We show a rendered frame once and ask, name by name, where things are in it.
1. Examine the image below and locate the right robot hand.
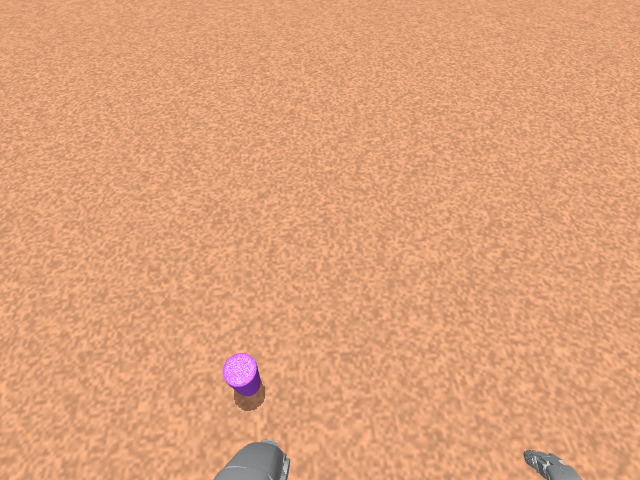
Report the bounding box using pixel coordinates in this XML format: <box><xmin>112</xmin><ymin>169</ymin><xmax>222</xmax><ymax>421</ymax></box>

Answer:
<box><xmin>524</xmin><ymin>450</ymin><xmax>581</xmax><ymax>480</ymax></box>

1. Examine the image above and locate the cup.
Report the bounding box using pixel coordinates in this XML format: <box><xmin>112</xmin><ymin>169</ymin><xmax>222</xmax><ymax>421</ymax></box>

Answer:
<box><xmin>223</xmin><ymin>353</ymin><xmax>260</xmax><ymax>396</ymax></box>

